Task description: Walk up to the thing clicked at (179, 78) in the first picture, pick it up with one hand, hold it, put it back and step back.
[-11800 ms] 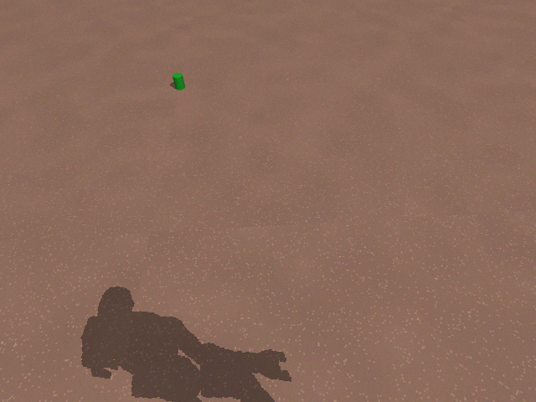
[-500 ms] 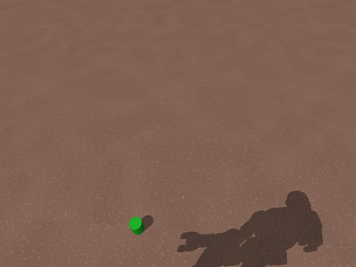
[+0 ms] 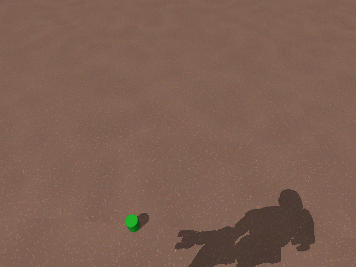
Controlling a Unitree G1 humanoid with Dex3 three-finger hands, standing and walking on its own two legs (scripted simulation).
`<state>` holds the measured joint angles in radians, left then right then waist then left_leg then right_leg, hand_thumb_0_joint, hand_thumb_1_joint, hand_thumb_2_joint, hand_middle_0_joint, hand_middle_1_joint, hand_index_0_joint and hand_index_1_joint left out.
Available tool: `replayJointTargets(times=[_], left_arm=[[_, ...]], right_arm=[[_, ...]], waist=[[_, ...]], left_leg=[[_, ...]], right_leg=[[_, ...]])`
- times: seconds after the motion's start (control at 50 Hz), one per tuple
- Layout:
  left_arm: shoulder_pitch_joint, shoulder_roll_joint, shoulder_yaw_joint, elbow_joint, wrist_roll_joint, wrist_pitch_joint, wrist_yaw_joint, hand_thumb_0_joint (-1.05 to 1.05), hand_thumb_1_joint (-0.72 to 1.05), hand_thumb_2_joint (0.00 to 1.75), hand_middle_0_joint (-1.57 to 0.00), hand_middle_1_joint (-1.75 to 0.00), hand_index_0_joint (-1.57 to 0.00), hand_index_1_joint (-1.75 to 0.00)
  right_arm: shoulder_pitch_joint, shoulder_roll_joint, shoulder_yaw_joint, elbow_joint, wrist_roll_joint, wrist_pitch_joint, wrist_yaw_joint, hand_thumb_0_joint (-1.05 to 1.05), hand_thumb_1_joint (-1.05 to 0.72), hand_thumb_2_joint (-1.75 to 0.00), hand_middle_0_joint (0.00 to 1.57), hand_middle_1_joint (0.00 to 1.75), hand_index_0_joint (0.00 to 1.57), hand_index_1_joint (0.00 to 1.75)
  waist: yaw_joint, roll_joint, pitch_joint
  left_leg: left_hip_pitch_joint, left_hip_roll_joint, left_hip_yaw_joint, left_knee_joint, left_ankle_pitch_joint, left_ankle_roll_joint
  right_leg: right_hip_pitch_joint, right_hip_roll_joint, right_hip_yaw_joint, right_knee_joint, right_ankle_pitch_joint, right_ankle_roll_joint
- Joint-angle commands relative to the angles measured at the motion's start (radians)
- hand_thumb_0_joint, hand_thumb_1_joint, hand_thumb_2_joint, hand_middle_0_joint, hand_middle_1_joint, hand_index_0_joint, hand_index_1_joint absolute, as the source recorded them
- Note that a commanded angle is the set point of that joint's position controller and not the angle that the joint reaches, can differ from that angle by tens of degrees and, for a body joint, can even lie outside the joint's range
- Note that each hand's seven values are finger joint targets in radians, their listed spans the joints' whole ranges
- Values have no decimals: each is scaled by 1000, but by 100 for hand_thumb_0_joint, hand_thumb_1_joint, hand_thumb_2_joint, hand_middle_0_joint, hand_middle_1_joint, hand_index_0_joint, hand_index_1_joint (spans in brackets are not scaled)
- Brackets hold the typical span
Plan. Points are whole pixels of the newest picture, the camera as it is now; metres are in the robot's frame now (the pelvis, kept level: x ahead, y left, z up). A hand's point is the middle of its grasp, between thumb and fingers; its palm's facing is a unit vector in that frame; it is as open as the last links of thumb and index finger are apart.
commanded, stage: stand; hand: left
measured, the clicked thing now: (132, 223) +0.45 +0.27 -0.74
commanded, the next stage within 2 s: rise first in 1.98 s
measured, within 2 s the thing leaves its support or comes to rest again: neither
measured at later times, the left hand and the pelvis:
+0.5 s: hand out of the picture +0.04 +0.25 -0.16, palm faces -0.02 -0.94 -0.35, open 7.4 cm; pelvis -0.02 -0.01 +0.00, yaw +1 degrees
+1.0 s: hand out of the picture +0.05 +0.24 -0.16, palm faces -0.02 -0.94 -0.34, open 7.4 cm; pelvis -0.01 -0.01 +0.00, yaw +1 degrees
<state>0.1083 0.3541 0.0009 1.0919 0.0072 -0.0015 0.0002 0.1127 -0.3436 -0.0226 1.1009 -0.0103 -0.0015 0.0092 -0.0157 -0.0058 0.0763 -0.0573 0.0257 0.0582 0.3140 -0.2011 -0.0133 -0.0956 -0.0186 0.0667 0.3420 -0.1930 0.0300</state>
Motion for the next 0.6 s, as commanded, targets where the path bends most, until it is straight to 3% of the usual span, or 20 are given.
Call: replayJointTargets(times=[0.0, 0.04, 0.14, 0.26, 0.36, 0.58], left_arm=[[-24, 211, 37, -47, 2, -24, 16, 0, 90, 90, -20, -30, -20, -30], [-22, 214, 36, -44, 4, -24, 14, 0, 90, 90, -20, -30, -20, -30], [-27, 217, 40, -44, 3, -25, 11, 0, 90, 90, -20, -30, -20, -30], [-18, 219, 38, -39, 4, -31, 9, 0, 90, 90, -20, -30, -20, -30], [-21, 219, 38, -38, 3, -27, 9, 0, 90, 90, -20, -30, -20, -30], [-5, 222, 35, -35, 4, -30, 8, 0, 90, 90, -20, -30, -20, -30]], right_arm=[[-33, -221, -37, -50, 3, -21, -17, 0, -90, -90, 20, 30, 20, 30], [-32, -218, -36, -45, 2, -20, -15, 0, -90, -90, 20, 30, 20, 30], [-34, -215, -37, -39, -2, -24, -13, 0, -90, -90, 20, 30, 20, 30], [-31, -212, -37, -35, 0, -25, -10, 0, -90, -90, 20, 30, 20, 30], [-24, -210, -35, -30, -2, -24, -11, 0, -90, -90, 20, 30, 20, 30], [-18, -214, -33, -26, -1, -23, -10, 0, -90, -90, 20, 30, 20, 30]], waist=[[8, 13, -95], [5, 10, -75], [7, 21, -72], [4, 7, -86], [3, 2, -63], [11, -16, -61]], left_leg=[[27, 111, -91, -47, 183, 31], [10, 109, -94, -60, 113, 30], [-4, 108, -98, -68, 73, 27], [8, 107, -101, -53, 94, 28], [-8, 107, -105, -65, 50, 25], [-18, 109, -114, -56, 51, 27]], right_leg=[[-14, -96, 41, -50, 225, -43], [-28, -96, 45, -66, 163, -41], [-34, -96, 50, -73, 126, -47], [-34, -102, 54, -74, 160, -47], [-59, -96, 51, -82, 96, -50], [-64, -96, 51, -85, 70, -49]])
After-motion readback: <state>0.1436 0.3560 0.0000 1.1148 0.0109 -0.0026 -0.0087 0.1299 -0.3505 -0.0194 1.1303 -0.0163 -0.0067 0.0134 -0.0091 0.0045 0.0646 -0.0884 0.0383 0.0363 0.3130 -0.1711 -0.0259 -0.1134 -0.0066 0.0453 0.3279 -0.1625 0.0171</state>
